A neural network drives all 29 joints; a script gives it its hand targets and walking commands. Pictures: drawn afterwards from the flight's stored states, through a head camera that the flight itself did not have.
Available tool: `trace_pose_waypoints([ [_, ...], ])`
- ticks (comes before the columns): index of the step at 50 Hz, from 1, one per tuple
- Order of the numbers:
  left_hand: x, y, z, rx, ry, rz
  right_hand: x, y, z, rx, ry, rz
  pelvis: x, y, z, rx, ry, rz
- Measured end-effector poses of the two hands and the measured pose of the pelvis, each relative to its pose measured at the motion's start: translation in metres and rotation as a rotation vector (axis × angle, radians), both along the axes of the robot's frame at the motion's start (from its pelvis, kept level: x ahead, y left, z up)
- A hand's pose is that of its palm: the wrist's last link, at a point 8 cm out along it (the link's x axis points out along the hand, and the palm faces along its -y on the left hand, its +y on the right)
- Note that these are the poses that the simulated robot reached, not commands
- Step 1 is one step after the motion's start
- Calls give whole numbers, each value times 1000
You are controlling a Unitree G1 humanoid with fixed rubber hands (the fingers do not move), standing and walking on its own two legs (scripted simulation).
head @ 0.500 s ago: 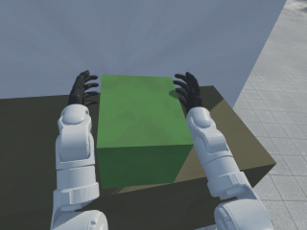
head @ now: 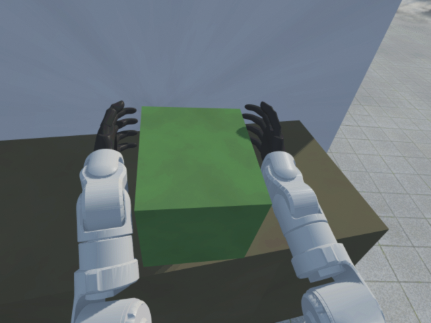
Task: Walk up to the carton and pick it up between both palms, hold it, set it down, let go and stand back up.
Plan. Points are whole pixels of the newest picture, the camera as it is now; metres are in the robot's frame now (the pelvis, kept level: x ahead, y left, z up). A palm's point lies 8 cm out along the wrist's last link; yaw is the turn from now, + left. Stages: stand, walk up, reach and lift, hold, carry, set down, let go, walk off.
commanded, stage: hold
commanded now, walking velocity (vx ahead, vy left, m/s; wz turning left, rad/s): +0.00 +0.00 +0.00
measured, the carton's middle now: (194, 183) +0.33 +0.01 +0.13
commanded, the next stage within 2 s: none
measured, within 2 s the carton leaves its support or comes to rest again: neither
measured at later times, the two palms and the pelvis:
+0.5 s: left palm (108, 147) +0.36 +0.15 +0.19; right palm (270, 147) +0.36 -0.12 +0.19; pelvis +0.00 +0.00 +0.00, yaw +0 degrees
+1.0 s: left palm (112, 149) +0.36 +0.14 +0.19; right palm (272, 149) +0.36 -0.13 +0.18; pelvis +0.00 +0.00 +0.00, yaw +0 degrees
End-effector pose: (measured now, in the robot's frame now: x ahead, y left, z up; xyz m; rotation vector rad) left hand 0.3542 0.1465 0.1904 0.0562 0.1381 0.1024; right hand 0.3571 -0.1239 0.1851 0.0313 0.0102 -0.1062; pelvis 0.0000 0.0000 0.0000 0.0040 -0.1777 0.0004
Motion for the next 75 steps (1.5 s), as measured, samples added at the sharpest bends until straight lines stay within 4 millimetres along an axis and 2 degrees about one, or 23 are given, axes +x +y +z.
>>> trace_pose_waypoints([
  [23,1,1,3,12,-1,-4,0,2,2,-7,-2,-5,-3,4,0,-2,7,-2],
  [34,2,2,-1,1,3,2,3,3,2,-8,0,4,0,2,0,-1,4,-2],
  [45,3,-3,-1,15,11,-2,2,-2,-6,12,8,-3,1,1,0,0,3,1],
  [64,2,1,-4,0,13,-6,1,0,-2,-8,9,-4,0,1,0,0,3,-2],
  [75,2,0,1,9,0,-7,0,0,0,3,-5,-7,0,3,0,-1,5,-4],
])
